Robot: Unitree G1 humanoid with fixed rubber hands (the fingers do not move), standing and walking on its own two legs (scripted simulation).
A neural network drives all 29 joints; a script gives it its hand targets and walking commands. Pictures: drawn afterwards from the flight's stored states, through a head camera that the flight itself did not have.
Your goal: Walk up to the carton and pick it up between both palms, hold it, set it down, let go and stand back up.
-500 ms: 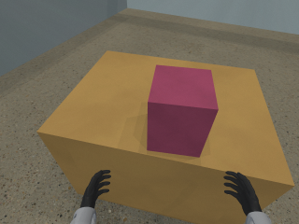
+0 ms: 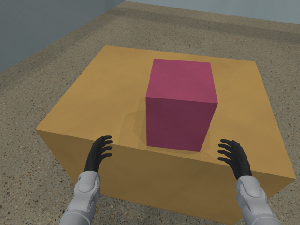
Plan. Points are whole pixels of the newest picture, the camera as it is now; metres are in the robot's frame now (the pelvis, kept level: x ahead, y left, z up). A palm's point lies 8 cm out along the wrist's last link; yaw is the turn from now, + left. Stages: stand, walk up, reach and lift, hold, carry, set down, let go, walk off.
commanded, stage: reach and lift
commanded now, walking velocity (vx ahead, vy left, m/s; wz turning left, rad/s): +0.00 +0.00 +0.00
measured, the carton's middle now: (177, 105) +0.53 -0.06 +0.01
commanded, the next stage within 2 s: none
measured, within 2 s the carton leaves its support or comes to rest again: neither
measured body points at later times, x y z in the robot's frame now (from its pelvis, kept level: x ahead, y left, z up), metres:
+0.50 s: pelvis -0.01 +0.00 +0.01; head +0.01 +0.02 +0.46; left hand +0.39 +0.18 +0.08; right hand +0.37 -0.23 +0.09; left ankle +0.00 +0.11 -0.74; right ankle -0.01 -0.08 -0.74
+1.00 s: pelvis +0.00 +0.00 +0.01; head +0.03 +0.01 +0.46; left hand +0.45 +0.18 +0.16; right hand +0.42 -0.24 +0.16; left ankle +0.00 +0.11 -0.74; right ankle -0.01 -0.08 -0.74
